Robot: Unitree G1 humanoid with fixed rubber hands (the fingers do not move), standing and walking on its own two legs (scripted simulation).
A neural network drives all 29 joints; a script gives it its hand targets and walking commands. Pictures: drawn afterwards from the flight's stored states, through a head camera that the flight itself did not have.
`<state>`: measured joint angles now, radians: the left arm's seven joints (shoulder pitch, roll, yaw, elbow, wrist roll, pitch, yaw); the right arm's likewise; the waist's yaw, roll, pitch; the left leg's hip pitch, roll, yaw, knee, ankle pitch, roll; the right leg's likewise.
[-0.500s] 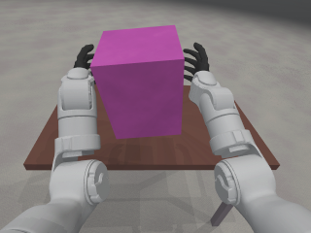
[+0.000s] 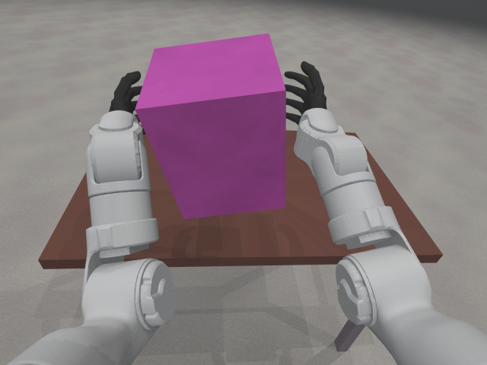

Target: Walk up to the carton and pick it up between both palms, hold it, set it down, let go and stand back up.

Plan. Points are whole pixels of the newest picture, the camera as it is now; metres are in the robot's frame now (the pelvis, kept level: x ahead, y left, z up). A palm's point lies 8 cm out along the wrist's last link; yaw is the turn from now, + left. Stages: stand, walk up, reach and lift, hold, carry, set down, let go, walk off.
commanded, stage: hold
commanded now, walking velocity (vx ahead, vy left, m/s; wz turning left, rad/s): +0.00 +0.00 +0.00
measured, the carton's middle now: (223, 132) +0.42 +0.00 +0.22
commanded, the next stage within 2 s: none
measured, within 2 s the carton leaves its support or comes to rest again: neither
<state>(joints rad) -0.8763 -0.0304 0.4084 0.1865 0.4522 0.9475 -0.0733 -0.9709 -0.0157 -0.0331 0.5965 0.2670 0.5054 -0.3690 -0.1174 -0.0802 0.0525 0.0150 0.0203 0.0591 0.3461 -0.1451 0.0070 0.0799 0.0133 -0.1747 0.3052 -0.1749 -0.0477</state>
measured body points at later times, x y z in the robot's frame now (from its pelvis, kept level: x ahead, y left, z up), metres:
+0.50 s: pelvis -0.01 +0.00 +0.00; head -0.07 +0.03 +0.44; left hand +0.39 +0.15 +0.26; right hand +0.38 -0.13 +0.28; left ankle +0.05 +0.11 -0.75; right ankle +0.02 -0.08 -0.75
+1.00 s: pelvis +0.00 +0.01 +0.00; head -0.07 +0.04 +0.44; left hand +0.38 +0.15 +0.25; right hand +0.37 -0.13 +0.27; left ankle +0.05 +0.11 -0.75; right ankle +0.02 -0.08 -0.75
